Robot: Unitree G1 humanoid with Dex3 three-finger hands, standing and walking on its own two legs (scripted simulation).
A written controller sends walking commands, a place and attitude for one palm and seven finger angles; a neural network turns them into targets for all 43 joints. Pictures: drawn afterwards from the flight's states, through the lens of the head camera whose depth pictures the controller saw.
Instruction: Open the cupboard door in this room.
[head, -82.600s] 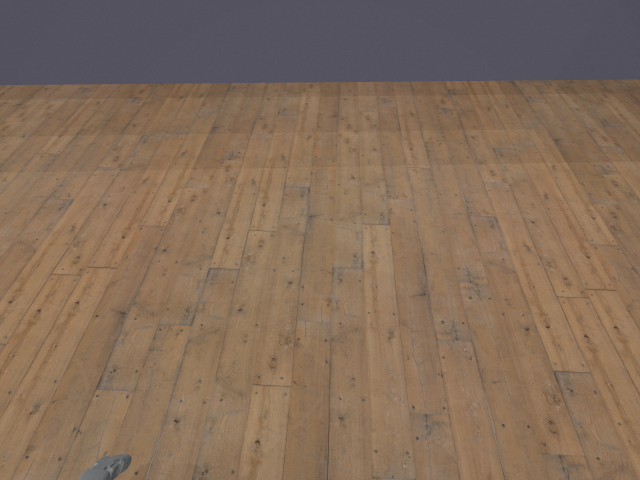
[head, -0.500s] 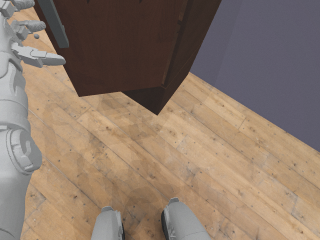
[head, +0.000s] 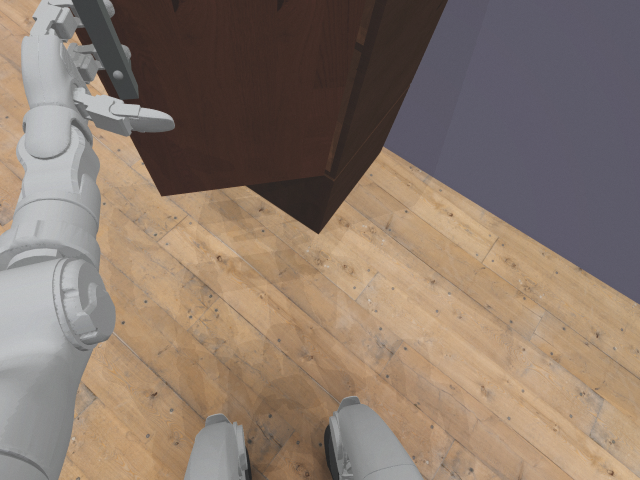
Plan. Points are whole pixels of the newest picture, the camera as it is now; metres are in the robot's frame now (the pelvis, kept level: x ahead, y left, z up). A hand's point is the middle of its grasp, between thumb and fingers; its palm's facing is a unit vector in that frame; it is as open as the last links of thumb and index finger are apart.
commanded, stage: slide the fingers in behind the handle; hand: left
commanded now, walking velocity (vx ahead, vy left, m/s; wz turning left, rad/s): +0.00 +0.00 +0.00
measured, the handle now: (105, 28) +0.63 +0.17 +0.09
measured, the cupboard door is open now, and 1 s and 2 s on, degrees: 47 47 79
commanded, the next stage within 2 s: close the thumb around the handle in 0.36 s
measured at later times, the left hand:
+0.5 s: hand (116, 76) +0.57 +0.16 +0.08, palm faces +0.07 -1.00 -0.01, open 14.0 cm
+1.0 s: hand (115, 75) +0.57 +0.16 +0.09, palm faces +0.08 -1.00 -0.01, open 7.0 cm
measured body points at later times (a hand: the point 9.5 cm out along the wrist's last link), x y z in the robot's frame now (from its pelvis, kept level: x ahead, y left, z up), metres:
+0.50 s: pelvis +0.00 +0.00 +0.00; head +0.17 +0.02 +0.42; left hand +0.56 +0.21 +0.09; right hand -0.04 -0.26 -0.10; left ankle +0.01 +0.12 -0.65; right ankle +0.00 -0.14 -0.65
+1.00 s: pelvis +0.00 +0.00 +0.00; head +0.16 +0.02 +0.42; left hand +0.56 +0.21 +0.09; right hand -0.04 -0.25 -0.11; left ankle +0.01 +0.12 -0.65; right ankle +0.00 -0.14 -0.65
